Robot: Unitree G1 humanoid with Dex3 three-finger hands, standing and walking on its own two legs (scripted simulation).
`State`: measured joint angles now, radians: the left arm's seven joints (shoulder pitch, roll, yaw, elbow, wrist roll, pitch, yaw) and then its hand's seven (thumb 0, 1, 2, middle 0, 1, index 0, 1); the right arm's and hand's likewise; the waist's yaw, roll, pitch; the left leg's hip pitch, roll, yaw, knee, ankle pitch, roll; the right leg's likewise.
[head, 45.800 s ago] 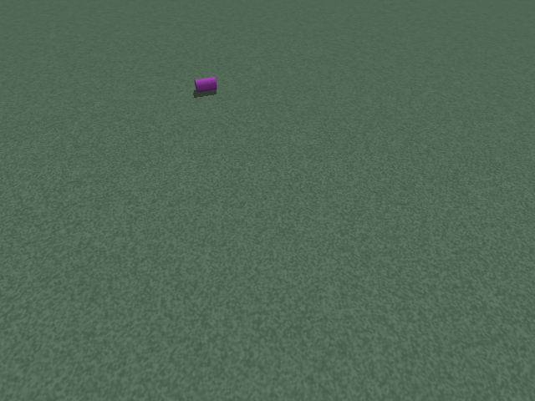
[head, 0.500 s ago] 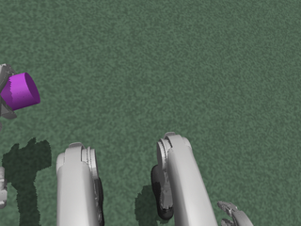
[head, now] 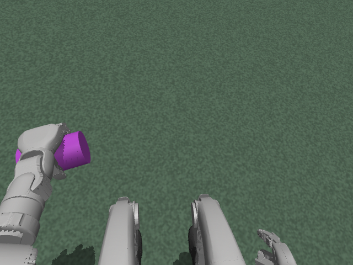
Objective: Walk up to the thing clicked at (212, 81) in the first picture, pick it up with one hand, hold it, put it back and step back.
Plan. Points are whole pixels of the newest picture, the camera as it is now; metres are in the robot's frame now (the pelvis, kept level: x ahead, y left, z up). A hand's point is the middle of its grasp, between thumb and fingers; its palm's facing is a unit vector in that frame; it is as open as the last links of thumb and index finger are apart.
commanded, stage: lift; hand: left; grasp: from above
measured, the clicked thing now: (56, 155) +0.39 +0.28 -0.11
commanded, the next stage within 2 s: hold in 0.70 s
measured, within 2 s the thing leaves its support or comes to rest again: neither
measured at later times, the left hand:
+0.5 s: hand (41, 137) +0.37 +0.24 +0.05, palm faces -0.44 -0.18 -0.88, open 11.3 cm
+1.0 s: hand (33, 108) +0.39 +0.23 +0.12, palm faces -0.43 -0.18 -0.88, open 11.3 cm
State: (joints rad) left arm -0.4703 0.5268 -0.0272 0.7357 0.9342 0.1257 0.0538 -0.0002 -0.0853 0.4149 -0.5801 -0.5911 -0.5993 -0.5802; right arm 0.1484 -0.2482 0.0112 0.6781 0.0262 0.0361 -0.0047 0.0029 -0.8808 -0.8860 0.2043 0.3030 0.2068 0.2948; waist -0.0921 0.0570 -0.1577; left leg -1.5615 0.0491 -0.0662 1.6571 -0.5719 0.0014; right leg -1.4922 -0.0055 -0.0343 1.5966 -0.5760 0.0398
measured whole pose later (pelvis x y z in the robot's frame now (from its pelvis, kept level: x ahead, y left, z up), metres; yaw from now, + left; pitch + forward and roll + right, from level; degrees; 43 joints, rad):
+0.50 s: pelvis +0.05 -0.01 +0.14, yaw +1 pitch +14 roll -2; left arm -0.40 0.37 -0.15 0.89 0.91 0.20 0.16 0.00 -0.12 0.49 -0.56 -0.65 -0.58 -0.64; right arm 0.25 -0.25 -0.01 0.78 0.03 -0.08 -0.06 0.01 -0.88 -0.89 0.20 0.30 0.21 0.30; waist -0.07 0.04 -0.09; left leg -0.85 0.06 -0.01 1.03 -0.43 -0.01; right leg -0.80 0.00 -0.01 0.98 -0.42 0.02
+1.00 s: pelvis +0.09 -0.01 +0.19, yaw +1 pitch +8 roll -1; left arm -0.37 0.31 -0.20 0.86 0.90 0.25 0.13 0.00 -0.10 0.47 -0.55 -0.64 -0.57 -0.63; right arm 0.24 -0.25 -0.03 0.78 0.04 -0.05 -0.03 0.01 -0.88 -0.88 0.20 0.30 0.21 0.29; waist -0.04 0.04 -0.07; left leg -0.50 0.04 0.02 0.71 -0.35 -0.01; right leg -0.48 -0.02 0.01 0.68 -0.35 0.03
